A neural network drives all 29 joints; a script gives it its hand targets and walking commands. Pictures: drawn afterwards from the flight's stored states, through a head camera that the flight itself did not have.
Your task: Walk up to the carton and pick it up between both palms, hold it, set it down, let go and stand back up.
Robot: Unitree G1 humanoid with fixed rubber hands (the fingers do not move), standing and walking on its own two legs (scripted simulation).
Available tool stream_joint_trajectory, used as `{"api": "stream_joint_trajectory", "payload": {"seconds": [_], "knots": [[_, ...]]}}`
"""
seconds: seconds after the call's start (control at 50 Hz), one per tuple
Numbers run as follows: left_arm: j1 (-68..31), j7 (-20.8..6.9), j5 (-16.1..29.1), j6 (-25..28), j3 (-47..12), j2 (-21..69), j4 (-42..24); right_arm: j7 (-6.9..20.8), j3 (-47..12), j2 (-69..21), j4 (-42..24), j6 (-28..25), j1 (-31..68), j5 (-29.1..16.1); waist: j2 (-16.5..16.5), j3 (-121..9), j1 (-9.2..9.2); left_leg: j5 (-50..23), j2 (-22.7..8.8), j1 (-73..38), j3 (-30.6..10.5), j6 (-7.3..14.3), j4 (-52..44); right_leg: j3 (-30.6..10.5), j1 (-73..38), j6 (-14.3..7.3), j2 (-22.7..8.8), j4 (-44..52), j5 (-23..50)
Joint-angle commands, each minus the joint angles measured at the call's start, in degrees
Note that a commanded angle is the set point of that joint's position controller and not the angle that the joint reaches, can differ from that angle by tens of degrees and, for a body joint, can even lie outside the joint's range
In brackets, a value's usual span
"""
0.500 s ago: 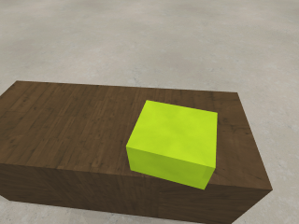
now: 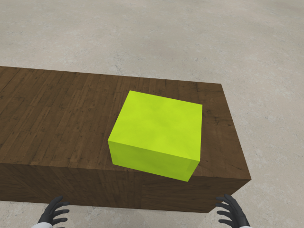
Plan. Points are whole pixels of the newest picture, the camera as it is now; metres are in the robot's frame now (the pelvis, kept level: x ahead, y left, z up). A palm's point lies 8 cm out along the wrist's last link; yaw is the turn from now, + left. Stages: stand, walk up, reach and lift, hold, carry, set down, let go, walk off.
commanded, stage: reach and lift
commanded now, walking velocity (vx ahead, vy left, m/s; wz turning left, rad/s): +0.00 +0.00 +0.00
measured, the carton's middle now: (157, 134) +0.47 -0.01 -0.12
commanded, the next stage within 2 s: none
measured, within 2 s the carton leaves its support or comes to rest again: neither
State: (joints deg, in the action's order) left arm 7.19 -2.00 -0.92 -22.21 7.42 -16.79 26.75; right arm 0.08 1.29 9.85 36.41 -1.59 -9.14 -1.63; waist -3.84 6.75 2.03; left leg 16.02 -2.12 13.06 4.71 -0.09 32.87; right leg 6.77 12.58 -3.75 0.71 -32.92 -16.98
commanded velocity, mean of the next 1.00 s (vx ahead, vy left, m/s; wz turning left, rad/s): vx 0.00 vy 0.00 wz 0.00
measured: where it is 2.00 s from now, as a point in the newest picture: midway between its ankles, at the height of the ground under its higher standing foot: outside the picture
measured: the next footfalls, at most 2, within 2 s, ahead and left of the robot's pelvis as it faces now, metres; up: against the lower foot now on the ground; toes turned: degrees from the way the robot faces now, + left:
none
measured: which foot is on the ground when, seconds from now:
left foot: down 0.00-1.00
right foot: down 0.00-1.00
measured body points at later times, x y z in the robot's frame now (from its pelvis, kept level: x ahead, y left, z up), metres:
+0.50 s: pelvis +0.02 +0.01 +0.01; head +0.03 +0.02 +0.45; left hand +0.19 +0.29 -0.06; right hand +0.19 -0.20 -0.07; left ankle +0.02 +0.12 -0.73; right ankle +0.02 -0.07 -0.73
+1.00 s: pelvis +0.02 +0.03 +0.00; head +0.02 +0.04 +0.45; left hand +0.19 +0.30 -0.05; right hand +0.19 -0.19 -0.06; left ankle +0.02 +0.12 -0.73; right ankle +0.02 -0.07 -0.73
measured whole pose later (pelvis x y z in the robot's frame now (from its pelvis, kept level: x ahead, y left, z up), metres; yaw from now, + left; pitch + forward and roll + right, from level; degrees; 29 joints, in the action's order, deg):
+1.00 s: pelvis +0.02 +0.03 +0.00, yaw +0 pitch -5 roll -2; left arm 12.9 -11.1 15.6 18.5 -2.2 -25.5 32.6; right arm -7.3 1.1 4.0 38.3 -25.8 -13.5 -11.5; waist -0.7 6.0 1.6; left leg 19.8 -2.0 11.2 4.6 1.4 36.4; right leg 6.6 8.9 -1.9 0.6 -32.6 -18.4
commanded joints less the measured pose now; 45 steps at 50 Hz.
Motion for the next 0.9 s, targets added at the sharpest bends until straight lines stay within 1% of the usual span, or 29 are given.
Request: {"api": "stream_joint_trajectory", "payload": {"seconds": [0.0,0.04,0.1,0.2,0.3,0.36,0.44,0.54,0.64,0.74,0.88], "knots": [[-5.2,-0.6,1.7,7.5,3.1,-12.0,-9.5,-1.8,1.4,0.6,-10.0,-4.3,3.2,0.3,7.5,-9.4,0.1,-4.3,2.1,4.9,0.7,0.1,-5.6,-9.3,-5.8,2.9,-4.4,8.9,3.2],[-4.0,-1.4,2.8,11.2,2.9,-13.0,-8.8,-3.1,1.2,-0.4,-9.0,-6.6,1.4,0.0,8.2,-10.3,-0.52,-6.7,2.1,3.8,0.6,0.0,-5.3,-9.4,-6.9,2.9,-4.4,8.6,7.1],[-1.8,-2.5,4.3,15.9,2.5,-14.3,-7.3,-4.5,1.0,-0.9,-6.6,-10.0,0.0,-0.6,9.2,-10.9,-0.88,-10.4,2.1,2.2,0.1,-0.3,-5.3,-9.0,-8.1,2.8,-3.9,8.3,11.1],[0.6,-4.1,7.0,21.2,1.3,-15.4,-4.2,-5.9,1.5,0.0,-4.0,-14.7,0.3,-1.1,7.5,-11.2,-1.28,-14.4,1.9,-0.4,-0.9,-0.7,-5.8,-8.0,-8.7,2.9,-2.8,9.0,13.8],[1.3,-5.3,9.1,24.3,-0.1,-15.7,-1.8,-6.6,1.4,0.2,-2.8,-16.9,0.5,-2.3,7.0,-9.4,-0.92,-15.7,1.7,-2.4,-1.7,-1.0,-6.5,-7.4,-7.7,2.4,-2.1,10.4,11.7],[1.0,-5.8,9.8,26.1,-0.7,-15.9,-0.9,-6.6,0.7,-0.1,-2.5,-17.5,0.6,-3.6,7.3,-8.2,-0.45,-15.8,1.6,-3.6,-2.1,-1.1,-6.6,-7.5,-6.4,1.9,-2.0,11.2,9.8],[0.9,-6.6,10.6,28.6,-1.4,-16.1,0.2,-6.7,0.0,-0.3,-2.3,-18.1,0.1,-5.4,7.7,-6.8,-0.42,-16.0,1.3,-5.0,-2.6,-1.4,-6.3,-7.7,-4.7,1.4,-2.0,11.8,8.0],[0.7,-7.3,11.5,31.9,-2.0,-16.7,0.1,-6.7,-0.4,-0.6,-3.3,-19.6,-0.5,-7.2,8.9,-6.6,-0.24,-16.1,1.3,-5.8,-3.0,-1.7,-5.4,-8.1,-3.4,0.9,-2.2,11.4,7.1],[1.4,-7.9,12.6,35.0,-2.4,-17.4,-0.8,-6.9,-0.1,-0.2,-4.2,-21.6,-1.4,-8.3,9.9,-6.4,-0.33,-17.2,1.4,-5.9,-3.6,-2.1,-4.5,-8.3,-3.1,0.8,-2.2,10.5,8.8],[2.4,-8.4,13.9,38.0,-3.2,-18.1,-1.9,-7.1,0.6,-0.3,-5.1,-23.8,-2.3,-8.7,10.0,-6.5,-0.66,-17.8,1.3,-5.7,-4.3,-2.4,-3.6,-8.4,-2.7,0.6,-2.0,9.7,9.4],[2.2,-8.9,16.0,41.9,-4.6,-19.3,-2.0,-7.4,1.3,-0.8,-5.4,-26.2,-2.0,-9.6,10.3,-6.0,-0.93,-16.5,1.0,-4.5,-5.3,-2.5,-2.8,-8.6,-1.4,0.2,-1.7,8.5,6.8]]}}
